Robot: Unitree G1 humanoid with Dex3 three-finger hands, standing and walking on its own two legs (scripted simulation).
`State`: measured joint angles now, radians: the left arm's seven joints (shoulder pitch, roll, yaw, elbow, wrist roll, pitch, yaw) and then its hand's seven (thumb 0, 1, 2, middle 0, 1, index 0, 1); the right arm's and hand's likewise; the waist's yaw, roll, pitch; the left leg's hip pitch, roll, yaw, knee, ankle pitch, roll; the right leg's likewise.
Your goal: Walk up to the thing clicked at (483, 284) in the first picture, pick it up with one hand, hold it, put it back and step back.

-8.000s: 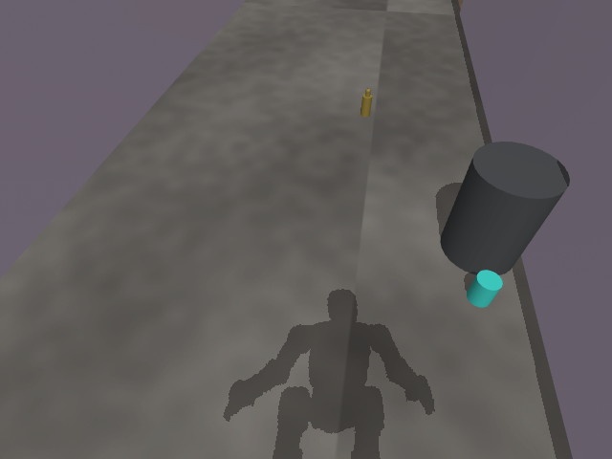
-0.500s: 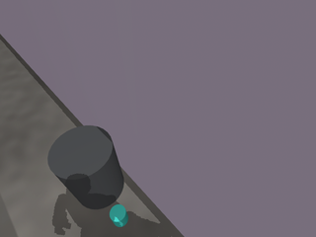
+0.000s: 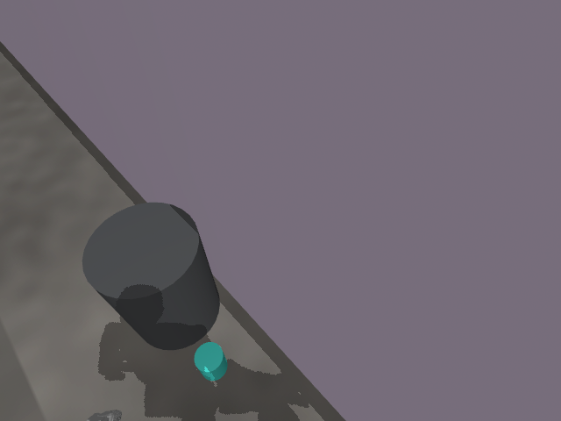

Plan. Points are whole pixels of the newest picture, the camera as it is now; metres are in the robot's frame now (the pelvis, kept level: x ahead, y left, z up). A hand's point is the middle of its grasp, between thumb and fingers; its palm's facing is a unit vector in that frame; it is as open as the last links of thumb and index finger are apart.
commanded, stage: rise first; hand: left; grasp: from above
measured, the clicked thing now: (211, 361) +0.40 +0.22 -0.72
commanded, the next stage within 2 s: none
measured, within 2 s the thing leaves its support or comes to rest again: neither
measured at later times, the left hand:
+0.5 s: hand out of the picture +0.13 +0.25 -0.22, palm faces -0.15 -0.90 -0.42, open 13.6 cm
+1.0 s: hand (158, 405) +0.23 +0.28 -0.39, palm faces -0.44 -0.52 -0.73, open 13.5 cm
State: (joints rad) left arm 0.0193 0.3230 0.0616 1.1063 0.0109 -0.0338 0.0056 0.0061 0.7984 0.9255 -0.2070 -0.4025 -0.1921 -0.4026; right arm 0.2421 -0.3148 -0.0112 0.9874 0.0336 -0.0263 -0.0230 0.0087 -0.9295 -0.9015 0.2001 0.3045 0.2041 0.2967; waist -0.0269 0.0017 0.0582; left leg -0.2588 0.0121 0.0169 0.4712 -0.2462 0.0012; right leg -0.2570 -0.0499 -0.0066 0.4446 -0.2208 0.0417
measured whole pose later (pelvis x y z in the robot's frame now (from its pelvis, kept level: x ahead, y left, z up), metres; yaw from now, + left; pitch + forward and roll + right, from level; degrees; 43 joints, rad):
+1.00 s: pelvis -0.06 +0.00 -0.24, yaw +0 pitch +32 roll -2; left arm -0.26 0.44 0.14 0.84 0.69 -0.07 0.11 0.00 -0.42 0.88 -0.14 -1.05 -0.15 -1.03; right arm 0.20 -0.27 -0.03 0.67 -0.02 -0.23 0.05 0.01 -0.87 -0.89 0.20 0.30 0.26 0.31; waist -0.06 0.02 -0.18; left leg -1.64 0.02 -0.03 1.76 -0.67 0.00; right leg -1.63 -0.04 0.01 1.72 -0.65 0.04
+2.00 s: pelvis -0.09 +0.00 -0.40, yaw -4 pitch +35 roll -7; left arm -0.73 0.65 0.11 1.24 1.21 -0.25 0.36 0.00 -0.37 0.87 -0.24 -0.84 -0.23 -0.84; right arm 0.12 -0.26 -0.03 0.76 -0.12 -0.04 0.12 0.01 -0.91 -0.90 0.20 0.30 0.20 0.30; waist -0.14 0.00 -0.09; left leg -2.20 0.00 -0.11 2.29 -0.71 -0.01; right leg -2.14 -0.03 -0.02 2.21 -0.68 0.06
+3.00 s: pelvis -0.08 +0.00 -0.43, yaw -4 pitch +35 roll -7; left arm -0.88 0.67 0.06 1.41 1.28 -0.24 0.45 0.00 -0.55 1.01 -0.10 -1.02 -0.09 -1.03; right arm 0.12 -0.27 -0.01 0.78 -0.15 -0.06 0.14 0.01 -0.92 -0.90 0.20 0.30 0.20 0.30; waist -0.20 -0.01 -0.08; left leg -2.28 -0.01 -0.12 2.39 -0.71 -0.01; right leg -2.23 -0.02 -0.02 2.30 -0.68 0.06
